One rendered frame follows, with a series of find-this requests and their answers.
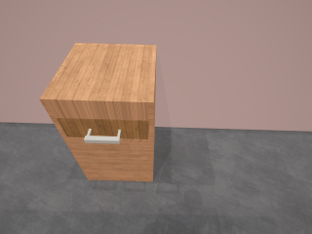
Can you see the drawer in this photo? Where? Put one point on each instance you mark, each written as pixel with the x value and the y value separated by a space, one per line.
pixel 130 129

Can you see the cabinet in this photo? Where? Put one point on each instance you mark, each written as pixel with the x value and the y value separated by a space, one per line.
pixel 107 82

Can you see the handle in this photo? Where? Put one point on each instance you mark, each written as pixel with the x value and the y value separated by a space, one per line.
pixel 102 139

